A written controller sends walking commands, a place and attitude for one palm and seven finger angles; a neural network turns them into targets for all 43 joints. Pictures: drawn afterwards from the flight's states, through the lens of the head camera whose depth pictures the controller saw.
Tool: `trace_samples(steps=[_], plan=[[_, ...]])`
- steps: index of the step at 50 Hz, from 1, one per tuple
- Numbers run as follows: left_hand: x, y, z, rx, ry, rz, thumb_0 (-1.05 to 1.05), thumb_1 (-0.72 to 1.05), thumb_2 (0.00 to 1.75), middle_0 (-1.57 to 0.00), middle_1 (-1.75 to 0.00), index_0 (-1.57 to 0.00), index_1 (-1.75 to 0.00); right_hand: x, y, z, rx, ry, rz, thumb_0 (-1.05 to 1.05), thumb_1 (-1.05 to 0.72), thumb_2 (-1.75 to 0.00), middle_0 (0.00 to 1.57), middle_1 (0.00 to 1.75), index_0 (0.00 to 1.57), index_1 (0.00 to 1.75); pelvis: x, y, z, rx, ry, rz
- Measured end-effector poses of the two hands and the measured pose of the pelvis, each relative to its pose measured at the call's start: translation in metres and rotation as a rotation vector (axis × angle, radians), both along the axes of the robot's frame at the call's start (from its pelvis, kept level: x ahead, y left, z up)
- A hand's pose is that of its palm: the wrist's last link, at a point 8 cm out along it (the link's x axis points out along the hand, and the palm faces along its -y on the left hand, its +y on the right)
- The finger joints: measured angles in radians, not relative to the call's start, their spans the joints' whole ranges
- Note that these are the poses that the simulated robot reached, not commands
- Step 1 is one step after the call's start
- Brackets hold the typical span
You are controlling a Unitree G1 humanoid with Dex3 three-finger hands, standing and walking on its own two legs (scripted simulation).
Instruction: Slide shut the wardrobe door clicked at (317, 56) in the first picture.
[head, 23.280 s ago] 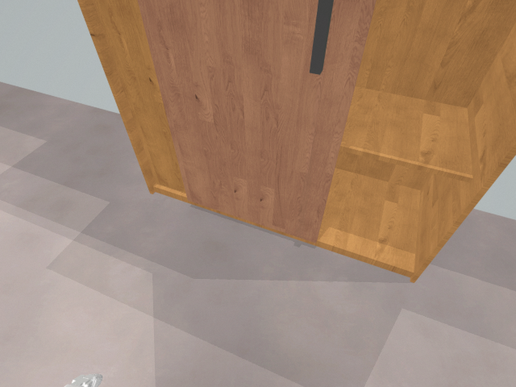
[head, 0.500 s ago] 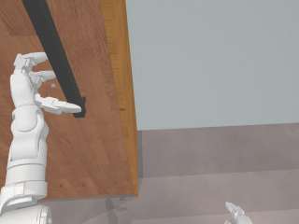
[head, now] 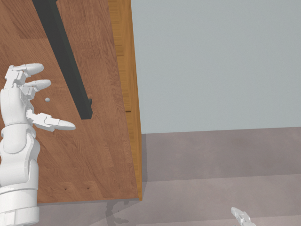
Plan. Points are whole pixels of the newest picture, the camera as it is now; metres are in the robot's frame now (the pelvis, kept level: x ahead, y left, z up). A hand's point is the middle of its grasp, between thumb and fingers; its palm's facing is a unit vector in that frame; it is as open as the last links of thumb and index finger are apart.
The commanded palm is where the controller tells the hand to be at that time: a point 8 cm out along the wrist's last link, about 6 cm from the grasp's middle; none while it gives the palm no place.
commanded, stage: slip the hand off the handle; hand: left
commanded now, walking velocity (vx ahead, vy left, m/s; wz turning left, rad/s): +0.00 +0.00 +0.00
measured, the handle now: (73, 65) +0.41 +0.22 +0.25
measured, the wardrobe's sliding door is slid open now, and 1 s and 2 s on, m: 0.00 0.00 0.00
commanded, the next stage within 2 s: draw the hand back to the body in 0.38 s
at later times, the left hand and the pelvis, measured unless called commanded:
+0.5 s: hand (36, 126) +0.24 +0.25 +0.21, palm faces +0.42 -0.90 -0.11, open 14.7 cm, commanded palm +0.21 +0.29 +0.21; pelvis -0.01 -0.01 +0.00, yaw +2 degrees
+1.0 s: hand (32, 147) +0.21 +0.25 +0.19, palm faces +0.25 -0.97 -0.05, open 14.6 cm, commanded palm +0.17 +0.29 +0.20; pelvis -0.01 -0.01 +0.00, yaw +2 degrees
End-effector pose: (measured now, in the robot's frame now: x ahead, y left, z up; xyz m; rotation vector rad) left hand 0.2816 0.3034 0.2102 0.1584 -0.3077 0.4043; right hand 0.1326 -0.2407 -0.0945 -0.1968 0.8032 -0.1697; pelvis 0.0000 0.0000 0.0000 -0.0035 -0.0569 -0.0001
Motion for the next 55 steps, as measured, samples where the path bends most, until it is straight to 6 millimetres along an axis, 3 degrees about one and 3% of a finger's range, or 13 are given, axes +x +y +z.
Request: trace_samples(steps=[9, 16, 26, 34, 39, 51, 55], plan=[[-0.037, 0.0, 0.0, 0.003, 0.003, 0.018, -0.02, -0.56, 0.2, -0.26, -1.15, -0.26, -1.15, 0.04, 0.016, 0.017, 0.013, -0.114, 0.083, 0.01, -0.9, -0.9, 0.2, 0.3, 0.2, 0.3, -0.004, -0.003, 0.001, 0.0, -0.028, 0.017], [-0.059, -0.009, 0.003, 0.016, -0.012, 0.009, -0.02, -0.56, 0.2, -0.26, -1.15, -0.26, -1.15, 0.057, 0.024, 0.026, 0.023, -0.178, 0.133, 0.01, -0.9, -0.9, 0.2, 0.3, 0.2, 0.3, -0.005, -0.006, 0.002, 0.0, -0.043, 0.026], [-0.08, -0.015, 0.001, 0.021, 0.002, 0.021, -0.02, -0.56, 0.19, -0.26, -1.15, -0.26, -1.15, 0.053, 0.024, 0.022, 0.038, -0.17, 0.151, 0.01, -0.9, -0.9, 0.2, 0.3, 0.2, 0.3, -0.006, -0.014, 0.002, 0.003, -0.059, 0.032], [-0.067, -0.012, -0.009, -0.081, 0.23, -0.14, -0.02, -0.56, 0.2, -0.25, -1.15, -0.26, -1.15, 0.05, 0.012, 0.019, 0.037, -0.164, 0.112, 0.02, -0.9, -0.9, 0.2, 0.3, 0.2, 0.3, -0.006, -0.018, 0.003, 0.002, -0.077, 0.031], [-0.07, -0.017, -0.004, -0.103, 0.241, -0.222, -0.02, -0.55, 0.2, -0.25, -1.15, -0.26, -1.15, 0.058, 0.006, 0.029, 0.049, -0.233, 0.099, 0.02, -0.9, -0.9, 0.2, 0.3, 0.2, 0.3, -0.004, -0.017, 0.003, 0.002, -0.069, 0.024], [-0.106, -0.007, -0.024, -0.122, 0.23, -0.156, -0.02, -0.52, 0.21, -0.25, -1.13, -0.25, -1.13, 0.066, 0.008, 0.045, 0.018, -0.302, 0.125, 0.01, -0.9, -0.9, 0.2, 0.3, 0.2, 0.3, -0.008, -0.012, 0.0, -0.005, -0.08, 0.033], [-0.116, -0.004, -0.016, 0.048, 0.166, 0.013, -0.02, -0.44, 0.25, -0.25, -1.08, -0.25, -1.08, 0.061, 0.018, 0.043, 0.016, -0.3, 0.166, 0.01, -0.9, -0.9, 0.2, 0.3, 0.2, 0.3, -0.012, -0.009, 0.002, -0.012, -0.077, 0.035]])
